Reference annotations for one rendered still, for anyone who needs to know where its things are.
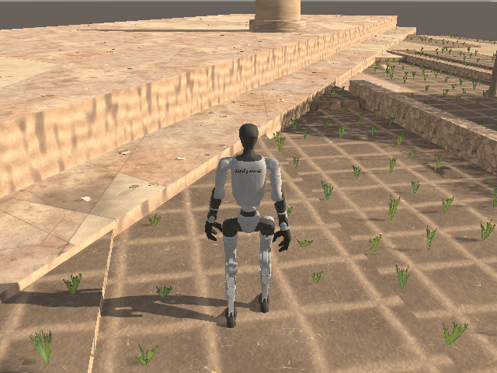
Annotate robot head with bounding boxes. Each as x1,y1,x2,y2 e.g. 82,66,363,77
235,124,262,162

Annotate robot left upper arm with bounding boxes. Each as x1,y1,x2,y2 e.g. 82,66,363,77
214,157,232,199

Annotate right robot hand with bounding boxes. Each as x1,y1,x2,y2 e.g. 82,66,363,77
273,229,291,252

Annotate robot right forearm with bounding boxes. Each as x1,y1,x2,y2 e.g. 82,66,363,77
274,190,290,231

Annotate left robot hand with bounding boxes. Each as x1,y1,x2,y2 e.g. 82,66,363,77
205,221,222,241

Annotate robot right thigh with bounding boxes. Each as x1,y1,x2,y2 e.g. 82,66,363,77
259,216,275,266

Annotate robot right upper arm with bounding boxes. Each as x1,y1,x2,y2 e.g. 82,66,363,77
265,157,283,202

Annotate robot left forearm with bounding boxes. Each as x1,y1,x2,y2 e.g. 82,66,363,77
207,188,221,223

